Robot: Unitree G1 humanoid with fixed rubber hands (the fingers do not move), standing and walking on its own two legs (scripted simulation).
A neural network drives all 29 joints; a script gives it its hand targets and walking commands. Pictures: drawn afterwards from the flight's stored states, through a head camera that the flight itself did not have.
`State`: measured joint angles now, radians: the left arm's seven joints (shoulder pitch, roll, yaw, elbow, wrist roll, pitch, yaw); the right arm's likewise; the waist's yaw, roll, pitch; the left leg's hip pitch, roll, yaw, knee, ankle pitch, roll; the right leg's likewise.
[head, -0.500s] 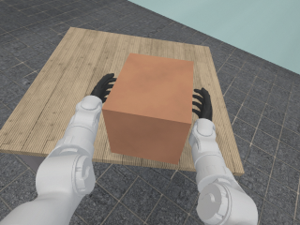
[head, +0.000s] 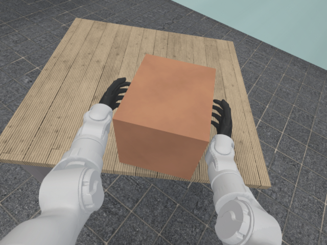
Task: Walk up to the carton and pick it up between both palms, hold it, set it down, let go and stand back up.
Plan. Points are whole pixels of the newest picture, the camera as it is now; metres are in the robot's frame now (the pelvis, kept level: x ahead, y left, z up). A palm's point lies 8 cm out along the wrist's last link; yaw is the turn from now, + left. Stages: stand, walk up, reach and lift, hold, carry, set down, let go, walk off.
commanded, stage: set down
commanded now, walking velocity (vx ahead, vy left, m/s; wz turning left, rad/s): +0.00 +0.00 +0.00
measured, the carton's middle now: (167, 115) +0.46 -0.01 +0.02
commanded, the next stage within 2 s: none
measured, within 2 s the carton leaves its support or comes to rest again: rests again in 1.44 s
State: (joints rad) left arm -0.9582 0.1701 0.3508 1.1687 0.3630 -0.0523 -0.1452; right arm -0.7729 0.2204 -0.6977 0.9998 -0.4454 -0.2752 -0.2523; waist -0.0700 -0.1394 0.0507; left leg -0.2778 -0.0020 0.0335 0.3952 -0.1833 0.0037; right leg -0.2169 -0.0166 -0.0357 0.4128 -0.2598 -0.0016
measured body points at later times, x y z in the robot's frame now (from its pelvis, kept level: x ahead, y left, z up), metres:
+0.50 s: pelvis +0.00 +0.00 +0.00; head +0.07 +0.05 +0.44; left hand +0.46 +0.14 +0.06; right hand +0.39 -0.15 +0.05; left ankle +0.01 +0.11 -0.74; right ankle -0.03 -0.11 -0.74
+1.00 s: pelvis +0.00 +0.00 +0.00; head +0.07 +0.05 +0.44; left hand +0.46 +0.15 +0.05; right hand +0.39 -0.15 +0.05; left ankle +0.01 +0.11 -0.74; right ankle -0.03 -0.11 -0.74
